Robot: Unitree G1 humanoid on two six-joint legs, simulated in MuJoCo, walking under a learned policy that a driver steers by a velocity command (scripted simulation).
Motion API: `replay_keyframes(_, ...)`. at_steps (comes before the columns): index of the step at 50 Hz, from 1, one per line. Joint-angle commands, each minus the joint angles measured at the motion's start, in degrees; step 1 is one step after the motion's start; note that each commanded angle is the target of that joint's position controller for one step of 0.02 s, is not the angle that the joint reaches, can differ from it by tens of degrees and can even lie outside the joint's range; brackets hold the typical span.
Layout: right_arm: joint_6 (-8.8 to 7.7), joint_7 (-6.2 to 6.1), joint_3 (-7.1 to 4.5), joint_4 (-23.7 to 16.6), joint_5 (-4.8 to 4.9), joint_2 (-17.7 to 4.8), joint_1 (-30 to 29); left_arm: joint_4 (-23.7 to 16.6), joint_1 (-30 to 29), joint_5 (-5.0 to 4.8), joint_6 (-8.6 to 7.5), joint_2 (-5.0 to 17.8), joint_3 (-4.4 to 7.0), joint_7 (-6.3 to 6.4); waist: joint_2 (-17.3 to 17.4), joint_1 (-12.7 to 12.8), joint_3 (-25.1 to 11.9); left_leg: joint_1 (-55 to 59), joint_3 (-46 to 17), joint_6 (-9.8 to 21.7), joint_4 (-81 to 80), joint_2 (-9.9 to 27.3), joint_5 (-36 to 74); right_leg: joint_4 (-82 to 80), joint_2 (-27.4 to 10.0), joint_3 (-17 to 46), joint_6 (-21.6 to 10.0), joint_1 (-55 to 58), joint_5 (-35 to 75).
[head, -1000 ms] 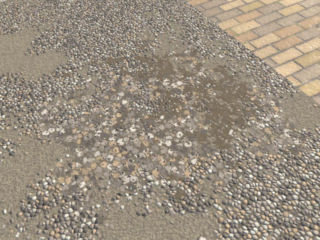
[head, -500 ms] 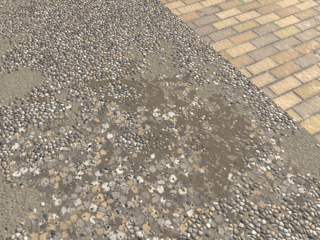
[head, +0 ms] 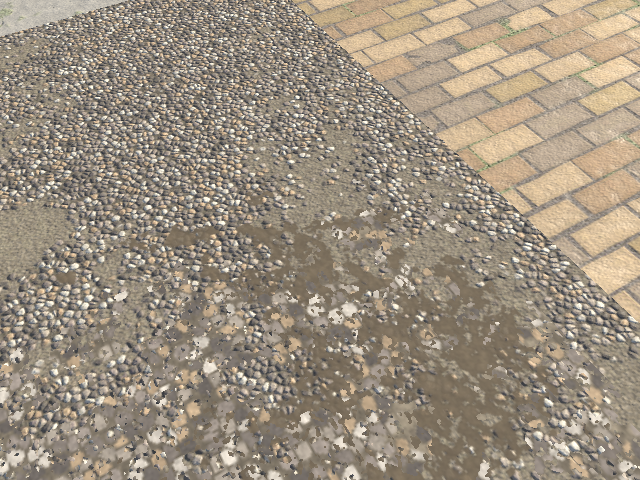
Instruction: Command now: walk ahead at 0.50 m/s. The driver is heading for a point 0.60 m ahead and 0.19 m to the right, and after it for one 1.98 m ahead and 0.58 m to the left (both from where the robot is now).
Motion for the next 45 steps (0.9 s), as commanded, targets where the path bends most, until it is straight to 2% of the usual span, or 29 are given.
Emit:
replay_keyframes(1, 1.13, 0.74, -0.40, -1.7, -0.46, -1.5, 3.4, -0.4, 3.7, -0.26, -1.70, 5.1, 0.71, 0.10, -4.4, -1.8, -0.4, -5.3, 0.3, -1.5, -2.2, 2.8, 4.5, -14.1, -15.1, 13.3, -6.5, 1.4, 10.9)
replay_keyframes(4, 1.35, 0.92, -0.33, -4.6, -0.20, -2.1, -4.9, 0.5, 6.8, -0.32, -1.61, 5.1, 0.51, 0.12, -4.6, -0.1, 1.6, -10.4, 1.9, -2.9, -10.3, 3.8, 10.7, -15.6, -13.8, 11.0, -6.0, 3.6, 13.0)
replay_keyframes(7, 1.05, 1.07, 0.30, -6.8, 0.32, -1.2, -11.5, 1.3, 9.3, -0.31, -1.53, 5.0, 0.25, 0.21, -4.9, 1.6, 2.2, -9.4, 3.7, -3.4, -20.6, 2.8, 15.5, -15.4, -12.8, 8.8, -5.1, 5.5, 16.4)
replay_keyframes(9, 0.94, 1.02, 0.60, -7.8, 0.50, -1.0, -14.8, 2.1, 11.6, -0.20, -1.52, 5.3, 0.25, 0.42, -5.2, 2.8, 2.2, -8.7, 4.7, -3.0, -25.2, 1.8, 16.9, -15.0, -13.3, 8.3, -5.1, 8.4, 18.2)
replay_keyframes(12, 0.59, 0.81, 0.44, -9.8, 0.42, -2.0, -18.8, 3.4, 14.3, 0.24, -1.08, 5.4, 0.20, 0.90, -5.2, 3.9, 3.1, -9.7, 4.4, -2.0, -29.0, 0.9, 14.8, -12.4, -15.5, 10.1, -5.7, 14.0, 22.4)
replay_keyframes(14, -0.02, 0.69, 0.15, -10.4, 0.49, -2.9, -18.4, 3.4, 13.5, 0.60, -0.75, 6.4, 0.51, 1.31, -5.3, 2.8, 2.8, -8.1, 3.8, -1.0, -31.3, 0.1, 10.9, -9.1, -16.7, 11.5, -5.6, 16.8, 27.6)
replay_keyframes(15, -0.46, 0.51, -0.11, -10.0, 0.57, -3.4, -16.0, 3.1, 12.1, 0.74, -0.64, 7.0, 0.68, 1.44, -5.4, 1.4, 1.8, -4.1, 3.8, -0.4, -33.1, -0.9, 8.6, -6.4, -16.7, 11.5, -4.9, 16.7, 32.2)
replay_keyframes(16, -0.92, 0.15, -0.59, -8.6, 0.55, -4.3, -11.2, 2.8, 10.7, 0.72, -0.59, 7.5, 0.87, 1.42, -5.6, -0.8, -0.5, 2.8, 4.4, 0.3, -35.0, -2.6, 6.8, -1.3, -15.9, 11.2, -4.1, 15.8, 38.2)
replay_keyframes(17, -1.63, -0.42, -1.34, -5.7, 0.17, -5.5, -2.2, 2.5, 9.5, 0.36, -0.52, 7.4, 0.82, 1.17, -3.6, -4.7, -5.3, 14.8, 4.9, 1.6, -39.1, -3.5, 9.3, 8.7, -13.3, 9.5, -3.0, 12.6, 38.6)
replay_keyframes(18, -2.31, -1.27, -2.59, -3.7, -1.30, -9.6, 7.9, 1.0, 9.1, -0.37, -0.72, 5.6, 0.28, 0.88, 0.4, -8.1, -12.6, 30.4, -4.3, 4.0, -39.8, 5.7, 5.9, 23.4, -10.1, 7.6, -1.8, 2.1, 24.8)
replay_keyframes(19, -1.97, -1.34, -4.23, -3.6, -2.19, -15.9, 12.0, -0.2, 16.6, -2.85, -0.48, -1.4, -1.09, 0.65, 13.6, -5.5, -21.4, 47.6, -29.5, 10.8, -43.9, 23.2, 1.2, 44.2, -0.6, 2.5, 1.0, -18.4, -13.0)
replay_keyframes(20, -0.97, -1.03, -3.66, -4.6, -0.49, -12.3, 8.1, 0.6, 13.8, -1.19, 0.15, 5.3, 0.70, 1.19, 6.1, -5.1, -19.6, 42.0, -34.7, 10.6, -48.2, 22.6, -3.3, 50.7, -1.9, 8.4, 0.1, -22.9, -18.7)
replay_keyframes(21, -0.92, -0.96, -2.49, -5.7, -0.02, -8.3, 1.8, -0.6, 9.2, -0.75, 0.33, 5.8, 1.27, 1.01, 2.6, -2.9, -10.4, 33.6, -25.4, 8.8, -49.5, 20.3, -3.7, 50.9, -4.9, 9.4, -0.2, -24.3, -13.7)
replay_keyframes(22, -1.31, -0.84, -1.76, -6.0, 0.05, -5.3, -1.4, -1.2, 6.6, -0.67, 0.35, 4.3, 1.13, 0.66, 1.1, -1.8, -5.8, 26.7, -18.5, 7.3, -51.8, 17.8, 0.8, 48.7, -6.9, 9.3, 0.0, -23.3, -9.8)
replay_keyframes(24, -2.04, -1.35, -1.02, -5.0, 0.42, -2.7, -2.0, -1.3, 6.4, 0.62, 1.76, 2.8, 1.40, -0.16, 3.1, 0.7, -2.3, 19.4, -8.5, 4.1, -54.0, 13.6, 7.3, 45.4, -8.9, 8.9, 0.7, -19.9, -7.1)
replay_keyframes(26, -3.06, -1.48, -0.95, -4.0, 0.80, -2.5, 0.4, -1.7, 6.2, 0.86, 3.13, 1.3, 1.43, -0.85, 2.9, 1.6, -2.5, 18.3, -4.4, 3.7, -54.9, 13.1, 12.4, 45.0, -9.0, 8.2, 1.3, -19.4, -5.5)
replay_keyframes(28, -3.71, -1.55, -1.26, -3.4, 1.16, -3.6, 2.0, -3.3, 2.9, 0.98, 3.91, 0.8, 1.43, -1.38, 2.7, 2.0, -1.4, 18.6, -0.5, 3.8, -56.0, 12.9, 15.0, 43.8, -9.7, 7.4, 1.9, -22.9, -2.1)
replay_keyframes(33, -3.79, -1.66, -1.14, -2.3, 0.74, -3.6, 5.3, -7.7, -7.8, 0.84, 4.15, 0.8, 0.87, -2.50, 2.2, 0.7, 1.6, 20.2, 7.5, 3.5, -56.9, 11.1, 20.0, 31.7, -9.8, 5.0, 3.0, -27.5, 7.4)
replay_keyframes(36, -3.65, -1.93, -1.36, -1.8, 0.77, -4.9, 7.3, -10.1, -13.8, 0.98, 3.99, 0.4, 0.13, -3.03, 2.4, -0.8, 2.4, 22.6, 11.0, 3.2, -56.4, 11.6, 24.4, 22.0, -8.7, 1.5, 2.2, -25.0, 10.0)
replay_keyframes(39, -2.88, -2.33, -1.66, -0.8, 0.60, -6.0, 10.2, -12.0, -17.2, 1.28, 3.89, 1.1, 0.08, -3.32, 2.4, -1.7, 2.8, 28.4, 13.4, 3.0, -53.9, 13.1, 30.3, 17.2, -7.5, -1.0, 0.2, -24.3, 6.7)
replay_keyframes(41, -2.13, -2.65, -1.90, -0.7, 0.44, -6.9, 10.1, -12.4, -16.6, 1.42, 3.85, 1.9, 0.41, -3.22, 3.3, -0.7, 1.9, 31.4, 15.4, 2.5, -49.0, 13.6, 43.3, 15.3, -5.1, -2.7, -1.7, -21.0, 1.9)
replay_keyframes(43, -1.16, -2.82, -2.46, -0.9, 0.36, -8.9, 9.6, -11.1, -11.1, 1.54, 3.81, 3.3, 1.20, -2.69, 4.6, 1.8, -1.7, 33.2, 16.8, 2.1, -38.3, 13.8, 58.3, 14.2, -1.1, -4.5, -4.1, -14.1, -4.3)
replay_keyframes(44, -0.56, -2.72, -2.43, -0.7, 0.41, -8.9, 10.1, -9.1, -5.1, 1.98, 3.22, 4.0, 1.78, -2.30, 4.3, 3.8, -4.6, 31.4, 16.6, 2.0, -28.7, 13.5, 59.0, 10.9, 0.9, -3.6, -5.4, -7.0, -4.5)
replay_keyframes(45, -0.30, -2.50, -2.06, -1.0, 0.82, -8.1, 9.8, -6.3, 3.4, 2.87, 2.34, 5.6, 2.73, -1.57, 1.7, 7.9, -8.9, 23.9, 17.2, 0.2, -15.3, 12.0, 48.3, 4.6, -0.3, 0.2, -7.1, 6.1, 1.8)
Keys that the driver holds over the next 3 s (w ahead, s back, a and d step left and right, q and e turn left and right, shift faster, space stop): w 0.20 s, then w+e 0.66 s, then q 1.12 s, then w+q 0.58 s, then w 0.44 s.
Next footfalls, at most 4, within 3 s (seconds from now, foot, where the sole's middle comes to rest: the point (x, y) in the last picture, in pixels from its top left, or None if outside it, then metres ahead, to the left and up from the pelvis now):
0.36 left None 0.36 0.12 -0.78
0.90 right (398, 431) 0.59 -0.12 -0.78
1.44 left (329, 385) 0.69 0.03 -0.78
1.96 right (417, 397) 0.66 -0.17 -0.78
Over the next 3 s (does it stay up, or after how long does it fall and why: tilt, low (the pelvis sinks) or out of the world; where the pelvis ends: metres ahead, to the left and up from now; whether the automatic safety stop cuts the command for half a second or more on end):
stays up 0.91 0.18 -0.02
